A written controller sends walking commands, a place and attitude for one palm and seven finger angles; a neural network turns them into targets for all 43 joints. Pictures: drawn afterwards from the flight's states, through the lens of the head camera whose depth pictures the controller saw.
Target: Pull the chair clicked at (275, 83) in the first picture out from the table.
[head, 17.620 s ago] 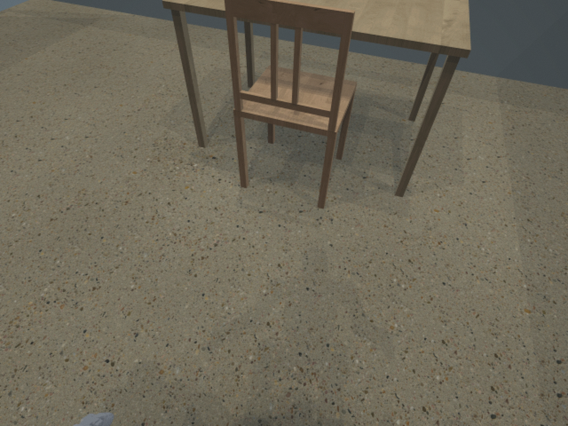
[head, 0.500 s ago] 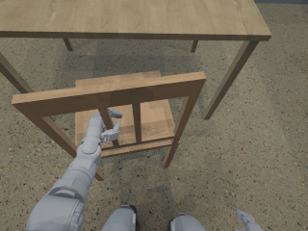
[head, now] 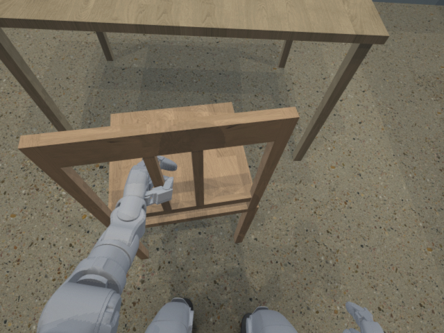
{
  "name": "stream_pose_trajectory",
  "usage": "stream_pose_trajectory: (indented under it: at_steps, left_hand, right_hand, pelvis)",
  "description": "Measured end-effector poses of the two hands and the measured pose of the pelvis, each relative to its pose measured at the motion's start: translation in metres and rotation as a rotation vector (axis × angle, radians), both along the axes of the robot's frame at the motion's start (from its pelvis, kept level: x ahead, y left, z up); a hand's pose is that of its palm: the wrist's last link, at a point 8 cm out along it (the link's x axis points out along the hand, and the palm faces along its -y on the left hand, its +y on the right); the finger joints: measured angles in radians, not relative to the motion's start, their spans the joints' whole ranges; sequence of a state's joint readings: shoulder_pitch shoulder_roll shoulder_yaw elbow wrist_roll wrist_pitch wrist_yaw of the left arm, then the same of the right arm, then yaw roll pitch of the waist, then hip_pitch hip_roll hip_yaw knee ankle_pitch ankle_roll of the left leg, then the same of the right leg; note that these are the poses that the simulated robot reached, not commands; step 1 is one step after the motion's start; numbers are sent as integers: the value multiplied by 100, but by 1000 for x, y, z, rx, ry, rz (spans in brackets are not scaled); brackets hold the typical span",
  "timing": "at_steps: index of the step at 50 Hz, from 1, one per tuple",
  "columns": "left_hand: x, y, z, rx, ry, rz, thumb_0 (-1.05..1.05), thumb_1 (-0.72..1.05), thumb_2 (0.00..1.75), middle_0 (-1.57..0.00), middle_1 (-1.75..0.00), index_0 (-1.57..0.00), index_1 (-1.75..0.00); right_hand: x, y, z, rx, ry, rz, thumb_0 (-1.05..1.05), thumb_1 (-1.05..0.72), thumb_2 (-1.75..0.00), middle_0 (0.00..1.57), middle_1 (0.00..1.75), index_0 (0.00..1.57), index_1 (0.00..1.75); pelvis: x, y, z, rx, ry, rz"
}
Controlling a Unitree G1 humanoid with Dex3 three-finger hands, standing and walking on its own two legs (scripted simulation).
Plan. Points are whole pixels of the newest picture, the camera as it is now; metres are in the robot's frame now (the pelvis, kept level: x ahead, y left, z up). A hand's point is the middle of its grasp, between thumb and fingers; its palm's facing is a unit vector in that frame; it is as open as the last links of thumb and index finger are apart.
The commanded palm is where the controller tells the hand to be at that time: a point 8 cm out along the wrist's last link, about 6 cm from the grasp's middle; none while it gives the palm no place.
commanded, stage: step backward, pulling the chair out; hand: left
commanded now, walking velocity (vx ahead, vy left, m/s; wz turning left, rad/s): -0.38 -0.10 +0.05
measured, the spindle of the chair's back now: (159, 184) +0.40 +0.14 -0.09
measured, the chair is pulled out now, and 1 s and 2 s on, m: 0.25 0.49 0.60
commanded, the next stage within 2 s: stop walking, hand still on the chair in 1.02 s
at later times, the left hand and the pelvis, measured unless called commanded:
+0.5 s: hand (153, 243) +0.27 +0.14 -0.06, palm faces +0.02 -0.99 -0.16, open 5.4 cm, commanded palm +0.26 +0.19 -0.05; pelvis -0.11 -0.01 +0.00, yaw +0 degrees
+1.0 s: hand (135, 316) +0.15 +0.15 -0.06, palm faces +0.07 -0.98 -0.16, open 5.3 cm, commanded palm +0.14 +0.20 -0.06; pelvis -0.23 -0.01 -0.01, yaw -1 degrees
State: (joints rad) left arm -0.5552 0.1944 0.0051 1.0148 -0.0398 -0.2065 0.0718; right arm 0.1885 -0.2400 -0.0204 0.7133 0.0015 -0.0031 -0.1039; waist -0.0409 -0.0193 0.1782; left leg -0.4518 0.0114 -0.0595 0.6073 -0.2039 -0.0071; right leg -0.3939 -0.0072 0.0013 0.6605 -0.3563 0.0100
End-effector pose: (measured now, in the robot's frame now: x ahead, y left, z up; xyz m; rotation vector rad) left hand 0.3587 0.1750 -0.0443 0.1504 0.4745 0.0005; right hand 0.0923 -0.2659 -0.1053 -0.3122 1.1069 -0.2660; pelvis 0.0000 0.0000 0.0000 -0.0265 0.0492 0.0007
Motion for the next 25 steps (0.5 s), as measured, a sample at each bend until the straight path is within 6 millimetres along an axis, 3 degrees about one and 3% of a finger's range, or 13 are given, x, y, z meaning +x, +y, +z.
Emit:
stream_pose_trajectory:
  at_steps: [5, 10, 19, 25]
  left_hand:
    - [-23, 2, 0, 19, -11, 31, 5, 67, 81, -31, -124, -50, -145]
    - [-50, 0, 1, 31, -17, 60, 5, 66, 81, -34, -122, -50, -145]
    - [-89, 7, 1, 12, -3, 40, 5, 68, 80, -30, -125, -50, -145]
    - [-113, 12, 0, 15, -11, 53, 5, 67, 81, -31, -125, -50, -145]
  right_hand:
    - [-19, 11, -13, 87, -27, 9, 1, -90, -90, 21, 30, 20, 30]
    - [-51, 7, -21, 109, -19, -32, 1, -90, -90, 21, 30, 21, 30]
    - [-100, -5, -11, -4, 44, -16, 1, -90, -90, 21, 30, 20, 30]
    - [-120, 2, -11, 32, 19, 9, 1, -90, -90, 20, 30, 20, 30]
  pelvis:
    - [-26, -12, -3, -26, -5, -16]
    - [-50, -18, -4, -31, -20, -7]
    - [-83, -1, -3, 12, -17, 19]
    - [-109, -8, -4, -4, -1, 3]
